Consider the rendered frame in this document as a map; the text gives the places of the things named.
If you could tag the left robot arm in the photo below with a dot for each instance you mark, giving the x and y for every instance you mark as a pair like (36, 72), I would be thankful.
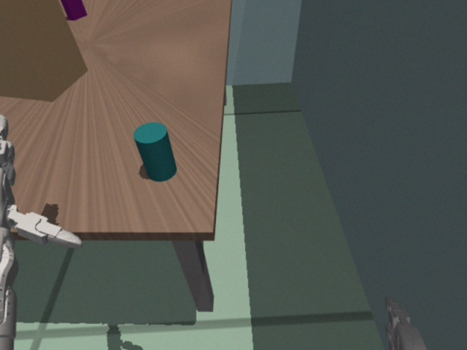
(8, 298)

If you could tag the table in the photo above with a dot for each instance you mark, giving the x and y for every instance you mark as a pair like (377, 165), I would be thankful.
(76, 160)

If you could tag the left robot hand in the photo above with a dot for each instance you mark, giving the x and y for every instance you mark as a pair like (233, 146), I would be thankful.
(31, 225)

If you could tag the right robot hand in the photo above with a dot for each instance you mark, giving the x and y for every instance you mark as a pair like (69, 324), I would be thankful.
(401, 335)

